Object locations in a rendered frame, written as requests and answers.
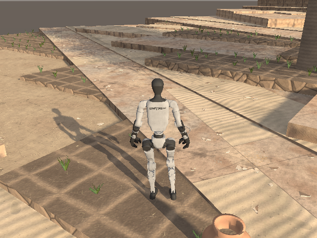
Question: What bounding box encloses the robot left upper arm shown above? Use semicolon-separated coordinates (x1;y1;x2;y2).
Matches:
135;100;148;127

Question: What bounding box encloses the robot right hand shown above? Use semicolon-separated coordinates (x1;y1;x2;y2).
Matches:
179;137;190;149

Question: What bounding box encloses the right robot shin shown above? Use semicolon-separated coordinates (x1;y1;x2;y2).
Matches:
168;159;175;193

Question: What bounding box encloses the robot left hand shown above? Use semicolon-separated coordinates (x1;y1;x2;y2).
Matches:
130;137;141;148

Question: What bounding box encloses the robot right forearm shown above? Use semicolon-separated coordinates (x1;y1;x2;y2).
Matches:
178;120;188;139

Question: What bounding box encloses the robot torso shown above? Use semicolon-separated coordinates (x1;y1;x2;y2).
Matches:
147;98;169;149

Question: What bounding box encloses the robot left forearm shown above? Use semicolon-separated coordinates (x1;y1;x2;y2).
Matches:
131;120;140;139

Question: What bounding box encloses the robot right upper arm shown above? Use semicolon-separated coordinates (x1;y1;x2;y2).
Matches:
168;100;182;127

